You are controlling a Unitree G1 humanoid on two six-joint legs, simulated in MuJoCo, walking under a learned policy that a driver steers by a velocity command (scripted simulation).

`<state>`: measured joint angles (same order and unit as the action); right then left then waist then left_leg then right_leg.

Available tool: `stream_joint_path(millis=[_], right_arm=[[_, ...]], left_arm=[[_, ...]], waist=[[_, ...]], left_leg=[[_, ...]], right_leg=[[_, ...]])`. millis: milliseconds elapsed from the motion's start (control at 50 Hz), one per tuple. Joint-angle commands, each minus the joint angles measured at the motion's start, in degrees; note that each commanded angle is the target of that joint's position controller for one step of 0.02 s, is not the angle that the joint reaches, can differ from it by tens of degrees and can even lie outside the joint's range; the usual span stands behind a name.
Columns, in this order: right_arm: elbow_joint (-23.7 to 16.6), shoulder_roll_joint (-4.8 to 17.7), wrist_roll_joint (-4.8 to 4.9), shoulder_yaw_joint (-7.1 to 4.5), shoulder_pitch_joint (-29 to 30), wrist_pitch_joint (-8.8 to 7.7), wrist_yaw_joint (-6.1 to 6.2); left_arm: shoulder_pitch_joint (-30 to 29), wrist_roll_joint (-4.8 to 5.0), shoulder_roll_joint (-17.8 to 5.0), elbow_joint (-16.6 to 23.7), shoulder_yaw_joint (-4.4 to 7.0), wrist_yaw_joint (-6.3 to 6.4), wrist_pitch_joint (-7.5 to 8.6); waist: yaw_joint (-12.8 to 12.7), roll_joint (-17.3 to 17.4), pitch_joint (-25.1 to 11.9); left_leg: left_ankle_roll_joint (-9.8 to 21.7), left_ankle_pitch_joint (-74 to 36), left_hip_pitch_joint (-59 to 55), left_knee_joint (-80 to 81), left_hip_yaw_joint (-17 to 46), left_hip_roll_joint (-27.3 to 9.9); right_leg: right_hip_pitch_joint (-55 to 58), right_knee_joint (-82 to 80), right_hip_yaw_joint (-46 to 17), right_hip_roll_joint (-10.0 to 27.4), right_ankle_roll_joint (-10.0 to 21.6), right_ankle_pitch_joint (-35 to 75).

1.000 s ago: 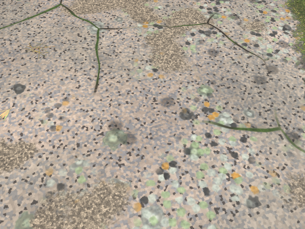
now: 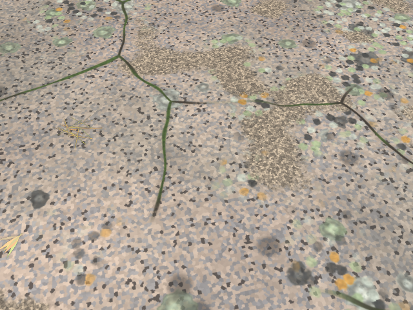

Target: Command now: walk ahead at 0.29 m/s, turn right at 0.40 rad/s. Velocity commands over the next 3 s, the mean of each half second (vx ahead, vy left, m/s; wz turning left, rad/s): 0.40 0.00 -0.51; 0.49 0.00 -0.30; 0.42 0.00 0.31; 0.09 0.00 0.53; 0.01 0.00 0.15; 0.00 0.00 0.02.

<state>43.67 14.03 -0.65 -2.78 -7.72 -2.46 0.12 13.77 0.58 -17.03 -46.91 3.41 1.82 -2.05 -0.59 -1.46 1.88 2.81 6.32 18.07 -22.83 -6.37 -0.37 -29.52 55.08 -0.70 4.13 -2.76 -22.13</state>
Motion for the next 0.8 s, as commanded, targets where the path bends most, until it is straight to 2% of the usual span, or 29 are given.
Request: stream_joint_path(millis=[20,100,140,160,180,200,220,240,260,300,320,380,420,480,520,560,600,620,640,660,680,700,720,740,760,780,800], right_arm=[[-3.06,10.47,0.77,-3.16,3.53,-1.47,0.92],[-1.94,12.13,1.81,-3.98,2.83,-0.89,0.45],[-1.8,12.21,2.61,-4.07,4.16,-0.1,0.22],[-1.71,11.25,2.66,-3.87,4.59,0.29,0.23],[-1.72,8.74,2.27,-3.21,5.05,0.59,0.16],[-2.52,4.32,1.28,-2.0,6.28,0.65,-0.38],[-5.54,3.94,1.4,-1.77,8.94,-0.4,-0.54],[-5.87,7.44,2.47,-2.37,10.7,-2.05,-0.98],[-5.25,9.52,2.82,-2.93,9.36,-3.13,-1.39],[-3.23,9.81,0.5,-3.26,9.02,-4.11,-1.1],[-2.99,9.12,0.19,-3.23,9.82,-4.18,-1.23],[-2.95,6.37,0.61,-2.54,11.74,-3.93,-1.64],[-3.66,5.08,1.08,-2.01,14.52,-3.82,-1.89],[-5.42,4.54,1.56,-1.44,18.94,-3.96,-2.49],[-6.23,5.09,1.71,-1.37,20.09,-4.31,-2.83],[-6.07,6.65,1.83,-1.77,18.37,-4.72,-2.92],[-4.44,8.4,1.65,-2.42,12.9,-5.12,-2.76],[-2.46,10.02,1.23,-3.32,6.71,-5.26,-2.39],[-0.65,12.15,0.51,-4.08,-2.13,-5.34,-2.06],[0.83,16.63,-0.56,-5.16,-11.43,-4.96,-1.68],[3.38,15.31,0.38,-4.86,-14.24,-4.53,-2.53],[2.8,10.79,1.45,-3.58,-9.84,-4.37,-2.48],[2.13,8.42,1.35,-2.93,-6.31,-4.02,-2.14],[2.26,7.54,0.75,-2.52,-3.74,-3.81,-2.0],[2.43,6.2,0.12,-2.04,-2.36,-3.89,-1.86],[2.81,5.9,-0.23,-1.82,-1.98,-3.93,-1.74],[3.28,5.95,0.04,-1.8,-2.3,-4.07,-1.64]], left_arm=[[2.75,-0.15,-3.6,2.97,1.16,-0.62,0.8],[1.73,0.21,-4.24,3.02,1.62,-1.88,1.26],[4.49,0.36,-3.78,1.73,1.86,-2.3,1.23],[7.42,0.33,-3.78,0.17,2.13,-2.32,1.19],[12.19,0.48,-4.81,-1.99,2.73,-2.09,1.22],[17.36,0.44,-8.73,-2.97,3.77,-1.31,1.57],[16.82,0.11,-15.28,-0.57,4.54,-1.55,2.82],[13.08,-1.09,-12.8,1.2,3.91,-1.73,4.49],[9.59,-0.84,-10.43,2.28,3.14,-1.59,5.65],[8.03,0.36,-7.94,2.87,2.42,-1.29,5.9],[8.71,0.26,-6.82,2.92,2.01,-0.94,5.82],[10.8,0.11,-7.1,2.83,2.17,-0.03,5.86],[12.15,0.2,-7.39,2.65,2.4,0.31,5.71],[14.54,0.56,-7.6,2.0,2.79,0.47,5.34],[15.01,0.95,-7.69,1.76,3.01,0.52,5.02],[13.88,1.11,-8.14,1.96,3.33,0.7,4.63],[12.6,0.74,-8.07,2.17,3.49,0.74,4.21],[12.07,0.47,-6.98,2.42,3.11,0.64,4.1],[11.23,-0.23,-5.31,3.28,2.34,0.35,4.08],[16.48,-0.52,-0.55,4.4,0.96,0.16,4.53],[21.27,1.48,0.44,3.72,0.36,-0.02,5.43],[16.52,2.66,-5.12,3.56,1.6,-0.1,5.89],[9.71,2.27,-6.63,4.85,1.78,-0.2,6.14],[5.66,1.31,-6.11,5.82,1.77,-0.21,6.42],[4.2,0.5,-5.78,6.2,2.04,-0.32,6.42],[4.74,0.44,-4.64,6.22,1.9,-0.63,6.25],[5.16,0.5,-3.32,6.2,1.61,-0.84,6.09]], waist=[[-0.92,8.59,-5.84],[-0.93,7.54,-4.92],[-3.06,6.32,-4.14],[-4.21,4.91,-3.78],[-5.52,1.14,-2.62],[-6.29,-11.41,-1.55],[-5.51,-16.48,2.47],[-4.94,-10.71,3.64],[-2.67,-9.65,4.17],[-1.86,-5.51,1.77],[-1.75,-4.85,0.71],[-1.96,-4.03,-0.67],[-2.9,-4.79,0.17],[-4.7,-5.87,1.96],[-4.91,-5.82,2.62],[-3.6,-6.85,2.36],[-1.18,-8.58,0.43],[1.61,-7.98,-3.27],[5.61,-6.28,-10.79],[5.88,6.83,-21.56],[4.27,22.04,-25.02],[4.68,14.7,-14.67],[4.9,8.85,-8.29],[3.66,5.0,-4.04],[2.23,5.18,-2.71],[1.03,6.33,-2.46],[0.46,6.94,-2.45]], left_leg=[[9.57,15.87,-1.7,15.74,12.11,-16.56],[8.27,19.8,-4.14,15.33,9.84,-17.59],[6.36,23.94,-2.17,12.52,7.32,-16.78],[4.85,26.28,0.18,9.09,5.25,-15.09],[2.84,28.04,3.47,0.92,2.06,-11.82],[-1.25,26.71,13.17,-20.24,-4.44,-5.8],[-2.96,29.11,32.12,-32.36,1.5,2.51],[-1.48,24.16,35.43,-36.82,9.13,-0.69],[-0.69,17.13,35.91,-35.69,10.02,-2.43],[-1.55,8.72,31.93,-30.73,9.58,-3.69],[-2.23,5.05,29.18,-28.12,9.47,-3.35],[-4.1,-3.71,23.99,-19.85,8.43,-0.94],[-4.83,-7.37,20.56,-13.97,8.14,0.33],[-5.18,-9.14,17.88,-8.42,8.18,1.03],[-4.82,-8.77,16.41,-5.92,8.82,1.0],[-4.04,-7.37,12.69,-4.28,9.48,0.86],[-2.38,-4.49,6.32,-3.7,7.84,1.24],[-0.68,-4.43,-1.96,-2.19,6.46,2.0],[2.25,-3.88,-16.45,-4.53,9.87,-2.34],[9.54,3.27,-38.74,-5.03,30.13,-15.54],[14.88,16.1,-43.86,5.42,52.38,-22.51],[12.64,22.31,-36.41,7.77,47.92,-20.7],[10.69,18.72,-28.19,7.85,38.24,-18.29],[10.04,11.6,-20.1,9.08,32.01,-16.04],[9.62,6.55,-15.58,10.15,27.88,-14.15],[9.62,3.69,-12.81,11.33,25.45,-13.02],[10.13,1.73,-11.57,12.54,23.82,-12.69]], right_leg=[[4.79,-5.29,-0.01,2.09,2.25,4.32],[8.37,-13.41,3.06,1.09,4.49,3.52],[13.86,-20.05,5.76,-0.13,6.3,5.51],[17.92,-22.74,7.03,-1.65,7.46,5.04],[21.98,-26.81,5.41,-2.48,9.27,1.88],[26.98,-35.76,-11.52,7.47,13.86,-7.7],[30.27,-45.77,-39.13,16.02,22.17,-22.73],[29.17,-49.03,-40.7,17.31,22.62,-23.14],[29.19,-47.84,-35.59,15.87,20.26,-16.71],[29.71,-45.78,-26.15,11.95,16.36,-2.12],[29.37,-45.7,-22.85,10.22,15.32,3.4],[28.49,-44.96,-16.26,7.0,14.07,14.82],[26.09,-44.63,-14.23,5.67,13.51,16.2],[24.62,-43.68,-14.81,5.76,13.42,15.67],[25.22,-42.1,-16.58,6.59,13.24,15.72],[25.86,-40.15,-18.39,7.55,12.37,18.04],[27.12,-36.25,-18.05,7.96,11.49,26.77],[26.99,-29.79,-15.96,5.45,10.18,35.44],[21.62,-17.85,-13.77,2.48,8.4,35.08],[3.8,2.93,-9.32,-4.42,4.56,17.34],[-8.27,16.33,-9.82,-8.39,3.27,-10.67],[-13.66,21.31,-11.14,-4.83,3.72,-7.99],[-13.6,20.43,-8.95,-2.31,4.33,-3.39],[-11.69,17.38,-7.56,-0.44,4.57,-0.08],[-9.44,13.94,-7.29,1.35,4.81,2.13],[-6.98,11.92,-6.83,2.27,4.88,3.15],[-6.08,9.74,-6.11,2.78,4.74,3.35]])
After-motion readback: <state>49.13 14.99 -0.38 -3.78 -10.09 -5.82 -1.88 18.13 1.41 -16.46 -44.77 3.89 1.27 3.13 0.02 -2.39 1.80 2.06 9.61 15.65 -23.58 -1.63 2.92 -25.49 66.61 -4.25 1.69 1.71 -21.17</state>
